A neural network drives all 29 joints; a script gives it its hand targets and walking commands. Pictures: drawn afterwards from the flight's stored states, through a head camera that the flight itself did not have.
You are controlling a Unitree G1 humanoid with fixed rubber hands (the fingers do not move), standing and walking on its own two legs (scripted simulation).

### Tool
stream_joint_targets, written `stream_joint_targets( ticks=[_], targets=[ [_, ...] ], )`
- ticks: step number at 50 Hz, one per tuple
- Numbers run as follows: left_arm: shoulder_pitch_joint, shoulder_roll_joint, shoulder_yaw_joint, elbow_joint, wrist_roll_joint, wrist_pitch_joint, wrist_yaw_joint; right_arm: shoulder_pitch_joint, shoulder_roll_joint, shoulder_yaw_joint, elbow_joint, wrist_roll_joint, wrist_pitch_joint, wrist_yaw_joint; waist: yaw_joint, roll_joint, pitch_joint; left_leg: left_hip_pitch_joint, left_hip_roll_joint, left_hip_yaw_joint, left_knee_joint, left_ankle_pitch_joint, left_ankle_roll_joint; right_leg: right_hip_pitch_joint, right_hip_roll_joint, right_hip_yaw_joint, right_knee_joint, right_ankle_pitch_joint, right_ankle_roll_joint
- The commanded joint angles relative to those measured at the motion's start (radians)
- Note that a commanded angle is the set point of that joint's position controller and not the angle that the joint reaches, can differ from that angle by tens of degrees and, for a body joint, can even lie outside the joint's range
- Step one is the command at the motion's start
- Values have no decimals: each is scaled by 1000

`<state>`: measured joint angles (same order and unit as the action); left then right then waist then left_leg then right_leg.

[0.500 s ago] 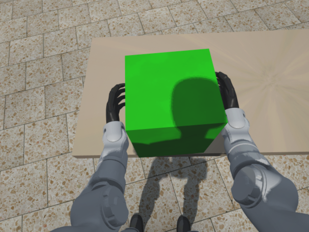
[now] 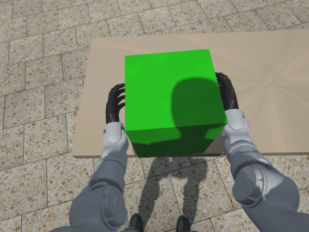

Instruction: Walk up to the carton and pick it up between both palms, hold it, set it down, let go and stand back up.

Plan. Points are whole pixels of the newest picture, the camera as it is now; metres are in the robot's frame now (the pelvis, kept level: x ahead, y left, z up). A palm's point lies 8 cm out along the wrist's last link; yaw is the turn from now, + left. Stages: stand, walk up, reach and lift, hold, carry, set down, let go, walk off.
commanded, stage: reach and lift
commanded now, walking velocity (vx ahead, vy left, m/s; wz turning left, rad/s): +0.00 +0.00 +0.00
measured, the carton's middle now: (169, 110) +0.43 +0.01 -0.04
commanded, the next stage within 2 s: none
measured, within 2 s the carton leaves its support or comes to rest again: leaves its support in 1.44 s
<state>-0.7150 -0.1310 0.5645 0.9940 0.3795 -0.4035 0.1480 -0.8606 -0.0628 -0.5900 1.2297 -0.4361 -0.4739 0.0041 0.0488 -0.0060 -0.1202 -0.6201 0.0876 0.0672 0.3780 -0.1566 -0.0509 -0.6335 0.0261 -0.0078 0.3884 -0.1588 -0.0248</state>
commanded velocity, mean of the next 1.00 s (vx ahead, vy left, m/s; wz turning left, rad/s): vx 0.00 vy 0.00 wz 0.00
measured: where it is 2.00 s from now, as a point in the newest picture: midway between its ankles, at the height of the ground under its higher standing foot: outside the picture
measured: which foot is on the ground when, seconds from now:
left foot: down 0.00-1.00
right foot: down 0.00-1.00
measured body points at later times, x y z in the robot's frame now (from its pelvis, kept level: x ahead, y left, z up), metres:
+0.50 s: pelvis -0.01 +0.00 +0.00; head +0.13 +0.00 +0.42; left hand +0.40 +0.16 -0.01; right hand +0.45 -0.14 +0.00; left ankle -0.02 +0.15 -0.74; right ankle -0.01 -0.10 -0.74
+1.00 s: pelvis -0.02 +0.00 -0.01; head +0.12 -0.01 +0.42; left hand +0.39 +0.16 -0.02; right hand +0.45 -0.14 +0.00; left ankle -0.02 +0.15 -0.74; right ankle -0.01 -0.10 -0.74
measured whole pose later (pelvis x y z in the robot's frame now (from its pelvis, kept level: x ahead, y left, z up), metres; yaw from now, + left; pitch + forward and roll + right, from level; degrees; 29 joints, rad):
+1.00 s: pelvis -0.02 +0.00 -0.01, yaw +1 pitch +29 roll +0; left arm -0.76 -0.08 0.46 1.18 0.18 -0.55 0.18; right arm -0.96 -0.16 -0.41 1.52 -0.33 -0.65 -0.09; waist 0.06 0.01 -0.23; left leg -0.79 0.09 0.06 0.44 -0.15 -0.05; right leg -0.79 0.02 -0.04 0.44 -0.15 -0.03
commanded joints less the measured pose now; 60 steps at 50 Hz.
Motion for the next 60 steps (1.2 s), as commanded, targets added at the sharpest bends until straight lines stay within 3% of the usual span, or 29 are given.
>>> stream_joint_targets(
  ticks=[1,16,17,20,33,34,36,41,50,60],
  targets=[
    [-382,-418,-239,30,72,-29,-93,-359,506,232,69,-104,-46,124,37,-53,-610,117,-59,79,22,325,50,522,-16,-51,88,615,39],
    [-430,-445,-284,54,45,-92,-92,-402,529,286,99,-107,-131,102,25,-58,-684,59,-62,72,30,341,42,568,-19,-54,117,727,44],
    [-414,-456,-236,98,63,-105,-96,-439,520,292,82,-141,-172,88,47,-70,-653,-16,-63,89,19,332,41,570,-20,-51,129,778,44],
    [-431,-471,-239,123,73,-128,-101,-446,522,290,125,-164,-214,78,28,-75,-692,-40,-62,87,-3,317,44,608,-22,-55,135,805,46],
    [-472,-482,-267,190,54,-175,-101,-487,471,302,256,-181,-288,70,18,-64,-761,-11,-64,81,11,273,45,458,5,-76,113,662,35],
    [-499,-486,-289,139,46,-173,-91,-494,459,294,276,-162,-278,85,31,-48,-779,46,-56,68,21,278,33,429,10,-89,100,608,32],
    [-505,-477,-306,140,27,-164,-88,-491,446,297,286,-151,-265,92,22,-56,-784,89,-57,70,35,261,34,384,15,-91,86,556,32],
    [-517,-459,-335,149,-17,-157,-88,-497,439,320,319,-120,-240,93,24,-60,-785,48,-66,70,43,210,40,384,14,-81,103,539,43],
    [-508,-436,-389,195,-99,-163,-111,-492,467,420,318,-36,-207,74,7,-79,-801,-37,-86,50,83,229,42,488,9,-59,168,728,71],
    [-539,-487,-506,154,-183,-190,-116,-479,538,582,199,85,-189,50,-18,-41,-871,23,-92,1,140,347,22,496,24,-54,197,847,76]
  ],
)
